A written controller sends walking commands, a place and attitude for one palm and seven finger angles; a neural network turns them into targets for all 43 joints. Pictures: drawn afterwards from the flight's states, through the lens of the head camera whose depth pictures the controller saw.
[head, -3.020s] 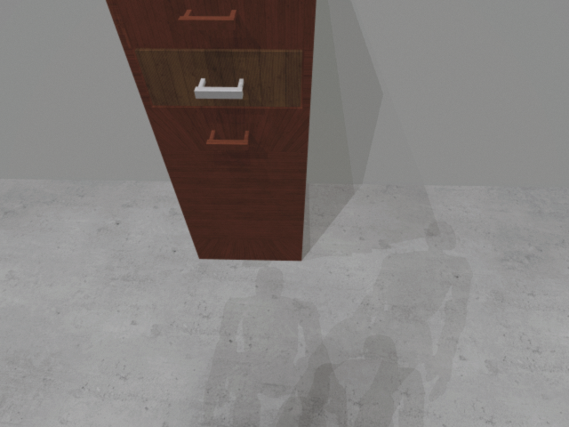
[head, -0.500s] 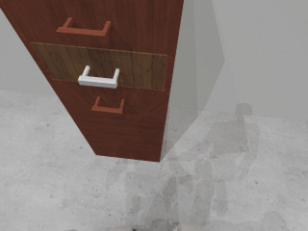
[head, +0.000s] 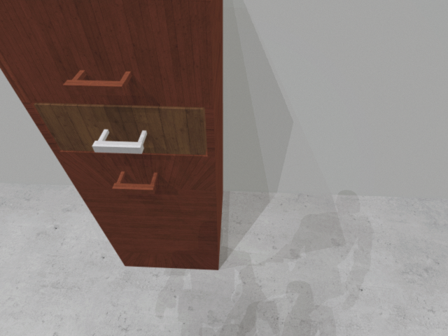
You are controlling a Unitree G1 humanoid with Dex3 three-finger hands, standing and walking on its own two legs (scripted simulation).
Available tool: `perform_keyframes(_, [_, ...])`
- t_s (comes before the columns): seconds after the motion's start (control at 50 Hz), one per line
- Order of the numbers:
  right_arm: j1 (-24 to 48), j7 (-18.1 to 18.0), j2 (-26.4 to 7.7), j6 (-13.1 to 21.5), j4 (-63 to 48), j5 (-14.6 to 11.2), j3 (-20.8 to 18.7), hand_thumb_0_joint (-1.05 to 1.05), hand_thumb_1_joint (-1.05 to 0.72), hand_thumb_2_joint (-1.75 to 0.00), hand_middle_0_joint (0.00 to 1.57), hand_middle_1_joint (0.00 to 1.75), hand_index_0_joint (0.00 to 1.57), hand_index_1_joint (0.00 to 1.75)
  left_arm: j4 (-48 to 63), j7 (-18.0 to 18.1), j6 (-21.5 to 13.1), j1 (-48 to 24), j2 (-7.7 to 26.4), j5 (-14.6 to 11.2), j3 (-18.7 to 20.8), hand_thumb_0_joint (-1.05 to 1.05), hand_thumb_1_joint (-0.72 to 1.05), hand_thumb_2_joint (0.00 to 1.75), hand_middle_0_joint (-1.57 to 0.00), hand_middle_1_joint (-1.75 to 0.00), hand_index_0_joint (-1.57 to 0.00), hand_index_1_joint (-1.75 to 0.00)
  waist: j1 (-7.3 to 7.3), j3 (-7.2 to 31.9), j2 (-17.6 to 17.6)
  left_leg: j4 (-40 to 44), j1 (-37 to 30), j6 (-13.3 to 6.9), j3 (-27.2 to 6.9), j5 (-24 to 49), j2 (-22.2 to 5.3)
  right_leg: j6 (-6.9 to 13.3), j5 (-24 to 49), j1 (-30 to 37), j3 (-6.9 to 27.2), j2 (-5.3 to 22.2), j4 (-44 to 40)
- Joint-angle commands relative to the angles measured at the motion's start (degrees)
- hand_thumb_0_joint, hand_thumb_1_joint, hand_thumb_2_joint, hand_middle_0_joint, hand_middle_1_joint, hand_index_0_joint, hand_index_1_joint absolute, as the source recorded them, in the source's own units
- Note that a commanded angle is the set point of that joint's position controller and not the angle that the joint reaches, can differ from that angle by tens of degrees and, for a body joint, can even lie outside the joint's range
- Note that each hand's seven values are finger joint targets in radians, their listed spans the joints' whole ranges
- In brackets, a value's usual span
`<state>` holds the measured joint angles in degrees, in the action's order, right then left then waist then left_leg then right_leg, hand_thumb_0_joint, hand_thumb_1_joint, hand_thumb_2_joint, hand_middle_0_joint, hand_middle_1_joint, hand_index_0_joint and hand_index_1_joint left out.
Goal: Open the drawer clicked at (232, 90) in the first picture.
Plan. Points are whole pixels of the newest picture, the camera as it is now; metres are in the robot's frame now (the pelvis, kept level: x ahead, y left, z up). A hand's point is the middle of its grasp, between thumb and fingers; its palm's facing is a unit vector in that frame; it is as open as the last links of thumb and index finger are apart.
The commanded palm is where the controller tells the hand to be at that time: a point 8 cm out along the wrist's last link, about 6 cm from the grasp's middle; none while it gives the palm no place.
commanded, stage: come to a stop and stand still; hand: left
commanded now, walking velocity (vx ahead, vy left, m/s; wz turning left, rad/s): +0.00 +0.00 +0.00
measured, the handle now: (121, 140) +0.52 +0.27 +0.05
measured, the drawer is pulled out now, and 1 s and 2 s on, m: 0.00 0.00 0.00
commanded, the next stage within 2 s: look again from close up in 0.08 s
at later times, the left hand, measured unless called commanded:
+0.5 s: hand out of the picture +0.01 +0.16 -0.17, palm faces +0.01 -0.98 -0.19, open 7.4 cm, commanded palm none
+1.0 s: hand out of the picture +0.05 +0.19 -0.17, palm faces +0.02 -0.97 -0.23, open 7.4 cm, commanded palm none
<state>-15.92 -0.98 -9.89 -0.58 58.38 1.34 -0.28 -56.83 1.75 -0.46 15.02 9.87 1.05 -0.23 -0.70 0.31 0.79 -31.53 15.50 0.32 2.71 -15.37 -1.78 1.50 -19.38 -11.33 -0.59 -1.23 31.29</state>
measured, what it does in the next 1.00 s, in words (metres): stands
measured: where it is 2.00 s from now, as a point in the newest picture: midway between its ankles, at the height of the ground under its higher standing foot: outside the picture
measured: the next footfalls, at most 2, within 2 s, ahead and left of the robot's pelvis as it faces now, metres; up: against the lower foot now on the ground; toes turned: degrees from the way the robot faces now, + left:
right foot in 1.64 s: +0.01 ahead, -0.06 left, +0.00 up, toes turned -3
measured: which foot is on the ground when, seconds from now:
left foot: down 0.00-1.00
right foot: down 0.00-1.00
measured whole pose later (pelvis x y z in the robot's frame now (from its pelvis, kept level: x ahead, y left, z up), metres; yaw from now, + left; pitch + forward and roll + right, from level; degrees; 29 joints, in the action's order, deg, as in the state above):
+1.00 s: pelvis +0.03 +0.00 +0.00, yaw -1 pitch +1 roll +1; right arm -13.1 -1.7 -10.1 -0.6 62.5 0.7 -0.3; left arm -61.0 2.2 -0.7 15.7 9.8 1.0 0.6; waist 1.0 -1.3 -0.2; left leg -28.9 12.8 0.5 4.2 -16.7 -1.3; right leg 1.3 -20.7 -9.3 0.8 -0.7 29.2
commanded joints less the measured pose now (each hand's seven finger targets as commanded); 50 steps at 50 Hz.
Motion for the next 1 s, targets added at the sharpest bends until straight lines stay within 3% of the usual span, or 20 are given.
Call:
perform_keyframes(0.0, [-1.4,0.0,-5.8,1.7,-1.8,-0.2,-1.0,0.00,-0.90,-0.90,0.20,0.30,0.20,0.30,1.3,0.2,-1.1,2.5,7.5,-0.2,1.2,0.00,0.90,0.90,-0.20,-0.30,-0.20,-0.30,-0.05,-4.6,-2.2,7.2,-1.5,-2.1,-4.0,-0.6,-3.1,1.7,-1.5,-7.0,7.9,5.5,-10.8])
perform_keyframes(0.04, [-1.5,-0.1,-5.8,1.9,-1.2,-0.3,-0.8,0.00,-0.90,-0.90,0.20,0.30,0.20,0.30,0.5,0.1,-1.4,3.2,7.4,-0.3,1.2,0.00,0.90,0.90,-0.20,-0.30,-0.20,-0.30,0.09,-3.5,-3.4,6.8,-2.4,-2.1,-3.6,2.5,-3.2,1.6,2.6,-5.6,8.1,5.9,-10.8])
perform_keyframes(0.28, [-1.3,-0.6,-5.6,2.4,3.1,-0.7,-0.3,0.00,-0.90,-0.90,0.20,0.30,0.20,0.30,-4.2,0.2,-1.7,6.1,6.6,-0.3,0.8,0.00,0.90,0.90,-0.20,-0.30,-0.20,-0.30,0.72,-1.7,-1.3,6.8,-5.1,-1.9,-3.0,9.7,-4.1,1.2,15.7,-1.8,7.0,6.2,-8.7])
perform_keyframes(0.34, [-1.1,-0.7,-5.5,2.4,3.6,-0.8,-0.3,0.00,-0.90,-0.90,0.20,0.30,0.20,0.30,-5.0,0.3,-1.8,6.7,6.5,-0.3,0.8,0.00,0.90,0.90,-0.20,-0.30,-0.20,-0.30,0.81,-1.2,-2.6,6.3,-5.5,-1.7,-2.5,10.8,-4.1,1.2,19.1,-0.7,7.1,6.5,-8.5])
perform_keyframes(0.48, [-0.5,-0.9,-5.3,2.2,4.2,-0.8,-0.3,0.00,-0.90,-0.90,0.20,0.30,0.20,0.30,-5.5,0.4,-1.6,6.7,6.0,-0.2,0.8,0.00,0.90,0.90,-0.20,-0.30,-0.20,-0.30,0.84,-3.2,-1.7,6.9,-5.4,-1.7,-2.7,10.9,-4.2,1.0,18.3,-1.5,6.8,6.2,-8.7])
perform_keyframes(0.8, [0.0,-1.1,-5.8,2.4,4.3,-0.7,-0.4,0.00,-0.90,-0.90,0.20,0.30,0.20,0.30,-5.2,0.5,-1.5,5.8,6.4,-0.2,1.1,0.00,0.90,0.90,-0.20,-0.30,-0.20,-0.30,1.07,-1.5,-1.4,7.1,-7.7,-2.0,-2.8,16.6,-4.7,0.8,22.3,0.4,5.7,6.5,-8.1])
perform_keyframes(0.9, [0.2,-1.1,-6.1,1.5,2.3,-0.7,-1.0,0.00,-0.90,-0.90,0.20,0.30,0.20,0.30,-3.5,1.1,-1.0,6.2,8.4,-0.2,2.3,0.00,0.90,0.90,-0.20,-0.30,-0.20,-0.30,1.88,0.8,-1.8,3.8,-5.5,-1.0,-1.4,21.5,-4.0,1.8,35.5,3.6,8.0,9.4,-4.2])
perform_keyframes(0.98, [1.8,-0.9,-6.3,0.1,-0.5,-0.5,-1.9,0.00,-0.90,-0.90,0.20,0.30,0.20,0.30,-2.2,1.5,-0.1,7.2,10.8,0.0,3.9,0.00,0.90,0.90,-0.20,-0.30,-0.20,-0.30,2.87,0.3,-7.5,-2.7,2.1,0.3,1.1,12.1,-1.3,4.7,42.1,6.9,12.5,14.7,-3.9])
